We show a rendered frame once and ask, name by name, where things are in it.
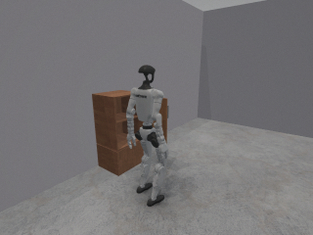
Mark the robot left upper arm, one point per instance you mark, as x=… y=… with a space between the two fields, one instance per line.
x=132 y=101

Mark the robot right thigh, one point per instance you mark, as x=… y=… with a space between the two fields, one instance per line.
x=156 y=144

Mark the robot left hand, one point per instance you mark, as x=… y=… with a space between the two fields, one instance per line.
x=131 y=136

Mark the robot right hand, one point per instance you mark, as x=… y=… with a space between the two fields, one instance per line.
x=163 y=149

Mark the right robot forearm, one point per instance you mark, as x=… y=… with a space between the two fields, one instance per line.
x=158 y=128

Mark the cupboard door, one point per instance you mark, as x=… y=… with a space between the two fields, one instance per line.
x=163 y=112

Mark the robot right upper arm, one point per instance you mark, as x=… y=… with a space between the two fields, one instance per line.
x=158 y=96

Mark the right robot shin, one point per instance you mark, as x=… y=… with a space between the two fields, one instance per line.
x=157 y=181

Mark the left robot forearm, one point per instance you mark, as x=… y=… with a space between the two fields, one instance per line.
x=130 y=123

